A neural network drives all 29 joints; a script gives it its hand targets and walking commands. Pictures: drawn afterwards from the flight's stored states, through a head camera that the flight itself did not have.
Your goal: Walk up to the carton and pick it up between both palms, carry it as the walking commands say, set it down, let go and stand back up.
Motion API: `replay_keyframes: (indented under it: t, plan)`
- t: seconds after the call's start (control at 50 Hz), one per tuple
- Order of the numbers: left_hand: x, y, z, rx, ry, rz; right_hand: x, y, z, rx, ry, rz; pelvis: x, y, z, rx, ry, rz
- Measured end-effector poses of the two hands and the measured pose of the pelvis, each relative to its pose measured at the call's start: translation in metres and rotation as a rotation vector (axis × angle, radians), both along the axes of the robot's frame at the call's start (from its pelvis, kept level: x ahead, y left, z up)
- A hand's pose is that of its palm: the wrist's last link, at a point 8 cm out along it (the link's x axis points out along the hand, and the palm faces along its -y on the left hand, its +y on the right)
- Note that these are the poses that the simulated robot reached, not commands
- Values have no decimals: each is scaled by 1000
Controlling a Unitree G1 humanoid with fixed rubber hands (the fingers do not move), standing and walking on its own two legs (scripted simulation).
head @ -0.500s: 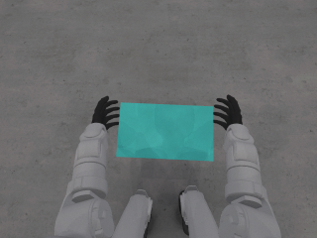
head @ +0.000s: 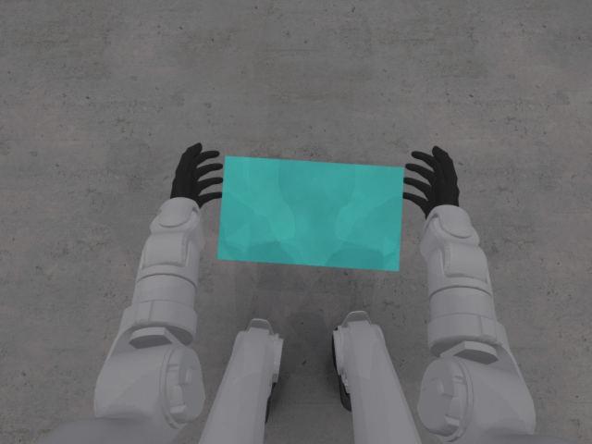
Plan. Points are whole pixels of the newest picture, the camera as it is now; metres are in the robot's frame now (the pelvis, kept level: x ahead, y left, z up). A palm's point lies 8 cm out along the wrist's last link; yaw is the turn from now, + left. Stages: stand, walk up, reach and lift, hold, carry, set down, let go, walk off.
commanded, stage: set down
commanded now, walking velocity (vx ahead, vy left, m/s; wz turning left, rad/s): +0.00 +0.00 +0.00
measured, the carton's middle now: (309, 216) +0.42 -0.01 -0.18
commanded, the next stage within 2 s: none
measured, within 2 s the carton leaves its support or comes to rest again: neither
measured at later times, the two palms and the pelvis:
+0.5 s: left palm (206, 204) +0.44 +0.16 -0.17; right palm (418, 211) +0.43 -0.19 -0.17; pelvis -0.02 +0.00 -0.08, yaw +1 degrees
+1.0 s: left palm (218, 208) +0.46 +0.16 -0.26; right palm (400, 216) +0.44 -0.19 -0.26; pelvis -0.04 -0.01 -0.15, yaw +1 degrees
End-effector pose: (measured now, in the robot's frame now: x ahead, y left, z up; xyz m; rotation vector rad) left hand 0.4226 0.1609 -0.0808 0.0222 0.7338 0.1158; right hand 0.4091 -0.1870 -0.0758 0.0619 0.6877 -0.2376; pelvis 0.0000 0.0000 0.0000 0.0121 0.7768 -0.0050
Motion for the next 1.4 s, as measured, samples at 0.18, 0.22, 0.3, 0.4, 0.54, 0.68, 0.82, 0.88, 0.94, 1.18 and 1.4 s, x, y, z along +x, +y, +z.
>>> replay_keyframes:
  t: [0.18,0.22,0.3,0.4,0.54,0.68,0.82,0.88,0.94,1.18,1.4]
  plan:
    - [7,-1,-32,4,-3,0,7,0,-31,-5,-2,-4,-7,0,-26,0,36,3]
    - [9,-1,-39,5,-4,0,8,0,-38,-6,-3,-4,-9,0,-32,0,43,4]
    - [12,-2,-53,9,-6,-3,11,-1,-52,-9,-3,-5,-13,-1,-45,0,55,5]
    - [16,-3,-71,14,-7,-8,15,-1,-71,-13,-4,-7,-19,-2,-60,1,69,6]
    - [22,-3,-97,23,-7,-18,18,-2,-98,-17,-3,-12,-25,-4,-82,3,87,6]
    - [27,-3,-123,31,-7,-29,22,-1,-125,-19,-2,-16,-32,-6,-103,5,99,7]
    - [33,-2,-149,38,-5,-38,27,-1,-152,-23,0,-16,-38,-6,-123,7,102,10]
    - [36,-2,-160,40,-4,-43,30,-1,-163,-24,1,-15,-40,-6,-132,7,100,12]
    - [38,-2,-171,42,-3,-47,32,-1,-174,-26,2,-15,-42,-6,-140,6,98,13]
    - [48,-2,-215,46,3,-58,40,-1,-216,-31,8,-12,-44,-4,-169,0,86,21]
    - [55,-2,-255,42,22,-64,45,-2,-254,-36,27,-3,-44,-3,-191,-7,53,31]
